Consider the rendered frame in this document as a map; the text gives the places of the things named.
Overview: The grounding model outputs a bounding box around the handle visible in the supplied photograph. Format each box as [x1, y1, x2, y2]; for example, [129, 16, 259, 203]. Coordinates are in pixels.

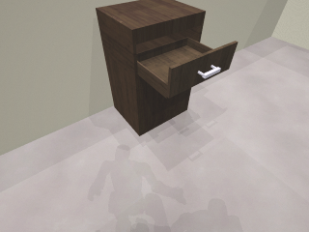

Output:
[198, 65, 221, 79]

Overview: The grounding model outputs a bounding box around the cabinet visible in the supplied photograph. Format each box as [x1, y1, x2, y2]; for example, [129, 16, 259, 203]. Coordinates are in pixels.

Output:
[96, 0, 206, 136]

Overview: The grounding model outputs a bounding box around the drawer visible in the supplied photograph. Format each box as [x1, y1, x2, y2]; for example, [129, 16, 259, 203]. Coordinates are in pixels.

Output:
[136, 37, 238, 99]

